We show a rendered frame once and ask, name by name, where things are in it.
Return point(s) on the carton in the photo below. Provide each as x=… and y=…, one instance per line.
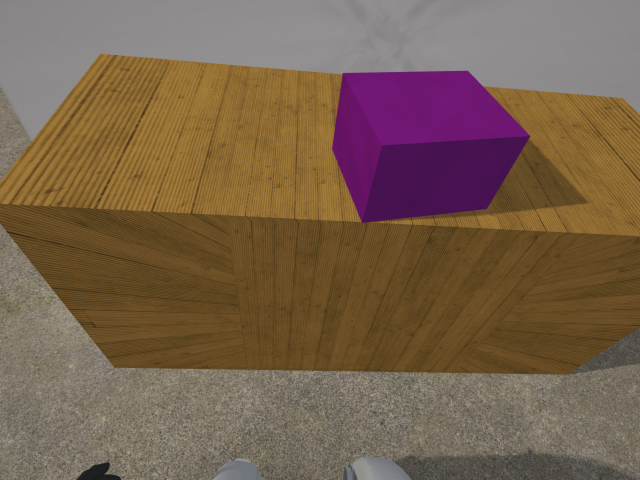
x=413, y=144

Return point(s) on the pedestal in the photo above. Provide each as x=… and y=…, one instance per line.
x=193, y=215

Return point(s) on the right robot thigh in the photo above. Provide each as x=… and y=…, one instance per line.
x=374, y=468

